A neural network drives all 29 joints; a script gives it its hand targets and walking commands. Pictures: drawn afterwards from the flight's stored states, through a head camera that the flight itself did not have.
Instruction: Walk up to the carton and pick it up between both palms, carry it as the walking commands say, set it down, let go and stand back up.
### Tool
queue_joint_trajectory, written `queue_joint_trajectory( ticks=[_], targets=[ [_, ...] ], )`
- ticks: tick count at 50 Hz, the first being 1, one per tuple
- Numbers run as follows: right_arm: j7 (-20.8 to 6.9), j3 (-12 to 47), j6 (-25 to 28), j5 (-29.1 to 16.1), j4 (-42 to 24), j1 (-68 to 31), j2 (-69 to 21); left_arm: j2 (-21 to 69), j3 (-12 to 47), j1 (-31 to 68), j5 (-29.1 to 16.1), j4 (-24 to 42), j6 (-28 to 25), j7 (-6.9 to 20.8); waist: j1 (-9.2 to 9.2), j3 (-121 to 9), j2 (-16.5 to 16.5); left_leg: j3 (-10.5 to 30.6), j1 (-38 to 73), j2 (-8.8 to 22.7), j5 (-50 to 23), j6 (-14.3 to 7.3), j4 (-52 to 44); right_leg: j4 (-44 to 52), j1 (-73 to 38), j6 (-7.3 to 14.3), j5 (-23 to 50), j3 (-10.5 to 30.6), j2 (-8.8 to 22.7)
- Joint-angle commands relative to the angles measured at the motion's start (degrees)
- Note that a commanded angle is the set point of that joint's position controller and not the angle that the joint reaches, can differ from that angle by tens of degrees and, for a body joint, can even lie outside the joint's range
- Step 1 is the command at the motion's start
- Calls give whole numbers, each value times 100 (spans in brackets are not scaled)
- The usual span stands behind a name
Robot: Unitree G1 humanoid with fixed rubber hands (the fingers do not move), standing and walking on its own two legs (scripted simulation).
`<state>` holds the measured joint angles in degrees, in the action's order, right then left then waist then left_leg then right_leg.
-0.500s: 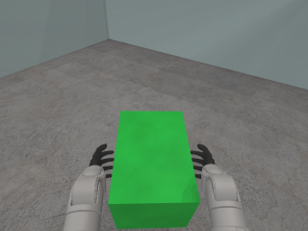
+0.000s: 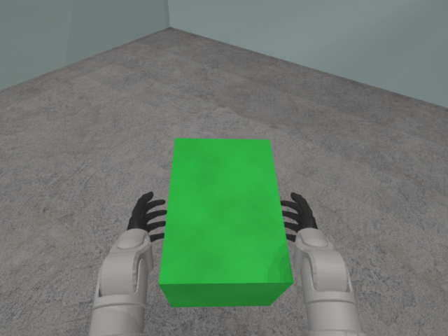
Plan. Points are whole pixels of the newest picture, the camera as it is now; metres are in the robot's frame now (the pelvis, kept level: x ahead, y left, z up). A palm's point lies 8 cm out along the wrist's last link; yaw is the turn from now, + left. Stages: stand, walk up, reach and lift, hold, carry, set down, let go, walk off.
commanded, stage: carry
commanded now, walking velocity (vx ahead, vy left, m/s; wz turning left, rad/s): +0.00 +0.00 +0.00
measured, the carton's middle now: (222, 221) +0.37 +0.01 -0.02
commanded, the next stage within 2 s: none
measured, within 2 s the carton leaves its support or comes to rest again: neither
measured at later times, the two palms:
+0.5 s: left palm (154, 225) +0.32 +0.13 +0.05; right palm (313, 227) +0.32 -0.16 +0.05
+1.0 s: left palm (136, 274) +0.23 +0.14 +0.05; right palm (322, 278) +0.22 -0.15 +0.06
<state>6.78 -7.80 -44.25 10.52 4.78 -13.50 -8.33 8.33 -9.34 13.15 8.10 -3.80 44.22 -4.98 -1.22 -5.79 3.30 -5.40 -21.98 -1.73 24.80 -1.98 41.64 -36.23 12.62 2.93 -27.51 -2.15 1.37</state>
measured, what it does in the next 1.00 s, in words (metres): steps on the spot: left foot, then right foot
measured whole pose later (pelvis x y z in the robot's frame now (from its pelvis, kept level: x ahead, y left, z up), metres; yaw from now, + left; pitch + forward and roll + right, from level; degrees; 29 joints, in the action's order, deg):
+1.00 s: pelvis -0.06 +0.00 +0.00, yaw +0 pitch -2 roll +0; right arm 4.3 -9.0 -43.2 12.8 14.8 -13.9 -8.4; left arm 8.3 -10.9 13.5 13.9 -15.3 42.4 -4.0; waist 1.3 -6.5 0.1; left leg -3.7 -18.9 1.0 12.5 -1.2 33.5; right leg -33.9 16.4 3.2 -15.5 -3.9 -1.7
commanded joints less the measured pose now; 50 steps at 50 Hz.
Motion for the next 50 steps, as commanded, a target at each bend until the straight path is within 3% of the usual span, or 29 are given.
queue_joint_trajectory(
  ticks=[1,2,3,4,5,6,7,8,9,10,11,12,13,15,18,20,21,22,25,26,27,29,31,32,37,41,48,49,50],
  targets=[
    [-1471,3401,232,-1534,-341,-2493,-5070,5104,3625,2586,-1615,326,-113,1433,294,-2592,-401,355,1750,327,-4331,-301,-1434,-1261,-595,37,7510,420,626],
    [-1511,3427,290,-1475,-201,-2530,-5070,5031,3677,2896,-1588,428,-145,1428,392,-2925,-1460,1385,3588,1239,-8299,-849,-886,-1997,1204,-263,4265,225,237],
    [-1550,3214,297,-1361,-28,-2607,-5077,5032,3714,3229,-1521,503,-178,1414,352,-2470,-2226,2172,4234,2044,-11186,-1364,-905,-2611,2467,-286,-431,110,-372],
    [-1606,3167,361,-1376,-90,-2344,-5140,5056,3684,2963,-1469,542,-256,1464,222,-2268,-1777,2051,3591,2152,-10097,-1353,-848,-1968,2134,-84,-763,336,-120],
    [-1630,3289,375,-1343,169,-2335,-5414,5163,3682,3032,-1506,442,-282,1555,185,-1830,-1475,1966,2977,1976,-8764,-1322,-893,-974,2026,20,-811,467,6],
    [-1650,3270,457,-1255,264,-2864,-5447,5165,3609,3511,-1475,252,-414,1597,23,-1577,-1064,1260,2214,1472,-7251,-912,-737,539,1319,63,-219,438,158],
    [-1647,3312,489,-1288,252,-2976,-5477,5239,3499,3391,-1460,15,-435,1667,-20,-1793,-496,819,1469,1184,-5416,-555,-327,1509,143,95,1768,701,314],
    [-1639,3434,541,-1420,61,-3466,-5460,5167,3490,4043,-1638,382,-569,1652,90,-1806,233,489,280,720,-2521,-66,149,775,-910,278,5742,1415,892],
    [-1628,3591,615,-1579,-228,-4066,-5458,5190,3377,3891,-1525,-95,-560,1610,187,-1900,1038,352,-316,427,86,23,250,515,-1568,361,7749,1703,1435],
    [-1673,3973,659,-1809,-654,-4075,-5643,5221,3477,3552,-1422,280,-683,1582,95,-1761,1467,271,-229,260,487,141,394,350,-1365,745,8284,1814,1507],
    [-1714,4028,660,-1885,-531,-4284,-5577,5318,3318,3348,-1238,-154,-666,1556,71,-1702,1167,380,68,360,437,136,-252,457,-982,790,7533,1743,1410],
    [-1707,4178,795,-1891,-979,-4449,-5523,5621,3428,3010,-1232,-383,-683,1603,136,-1798,894,437,474,458,-459,84,-749,344,-767,517,6921,1312,1146],
    [-1747,4126,763,-1953,-612,-4142,-5646,5625,3488,3151,-1257,-128,-701,1567,128,-1947,-155,670,1074,745,-2028,20,-992,276,-594,402,6182,1163,1018],
    [-1723,3939,754,-1844,-616,-3968,-5493,5490,3631,3569,-1395,267,-685,1557,97,-2136,-655,863,1094,1072,-4320,-193,-426,328,-742,27,5162,879,700],
    [-1684,3797,655,-1711,-498,-3523,-5425,5460,3672,3490,-1554,170,-598,1593,150,-2429,-53,658,1015,936,-3490,-120,-265,150,-1159,105,6741,948,811],
    [-1695,3825,586,-1735,-564,-3055,-5495,5452,3821,3147,-1534,549,-518,1569,141,-2701,-555,605,1152,837,-3570,-145,-376,19,-1245,169,7039,909,848],
    [-1691,3644,481,-1588,-37,-2788,-5631,5504,3597,2803,-1365,-48,-430,1583,154,-2779,-93,574,1227,857,-3405,-124,-579,159,-1191,157,6840,887,808],
    [-1736,3811,509,-1714,-511,-3048,-5609,5568,3621,2434,-1322,-32,-401,1607,114,-2702,-200,647,1324,854,-4015,-157,-526,65,-1135,110,6834,782,757],
    [-1723,3443,396,-1435,43,-2669,-5458,5345,3654,3107,-1419,262,-369,1614,164,-2632,-708,716,1937,1127,-5923,-229,-628,-78,-500,-101,5452,673,524],
    [-1732,3440,396,-1502,-1,-2742,-5402,5248,3692,3153,-1441,386,-374,1586,142,-2723,-945,738,1946,1209,-5863,-267,-592,133,-541,-127,4926,724,544],
    [-1726,3432,414,-1449,-64,-2526,-5422,5349,3746,3013,-1502,405,-358,1652,139,-2832,-676,609,1733,1125,-5437,-224,-479,254,-732,-135,5182,778,567],
    [-1704,3435,443,-1470,5,-2828,-5436,5250,3669,3147,-1405,282,-375,1633,110,-2460,-274,398,1071,820,-4114,-79,-295,279,-1200,-43,6762,785,718],
    [-1725,3410,434,-1478,96,-2820,-5435,5224,3628,3302,-1390,293,-408,1612,141,-2299,-148,395,953,678,-2876,-57,-585,295,-1064,67,7218,842,859],
    [-1731,3477,519,-1471,-191,-3135,-5417,5276,3616,3287,-1297,230,-432,1618,134,-2349,49,522,820,757,-2655,-116,-644,352,-1111,74,6750,848,881],
    [-1736,3371,483,-1440,-67,-3122,-5375,5293,3613,3344,-1353,104,-416,1615,170,-2087,-486,891,1293,1161,-3486,-180,-1072,689,-527,20,4150,868,675],
    [-1752,3405,539,-1483,-77,-3904,-5366,5190,3387,3762,-1150,-144,-505,1587,229,-1574,-324,1047,990,1126,-1810,-123,-1402,853,-55,67,2261,825,677],
    [-1838,3404,585,-1482,102,-3921,-5516,5495,3272,3653,-1121,-611,-543,1652,210,-1655,-368,1057,673,1042,-1331,-121,-1475,1035,55,136,1742,937,675],
    [-1835,3319,566,-1416,278,-3776,-5439,5460,3349,3807,-1121,-485,-539,1618,214,-1567,-866,1067,682,1032,-1456,-132,-1551,941,229,139,1644,895,679],
    [-1833,3269,584,-1412,317,-3891,-5542,5538,3314,3790,-1119,-612,-538,1632,238,-1427,-710,1027,699,1088,-1288,-107,-1586,1119,363,99,1371,890,638]
  ],
)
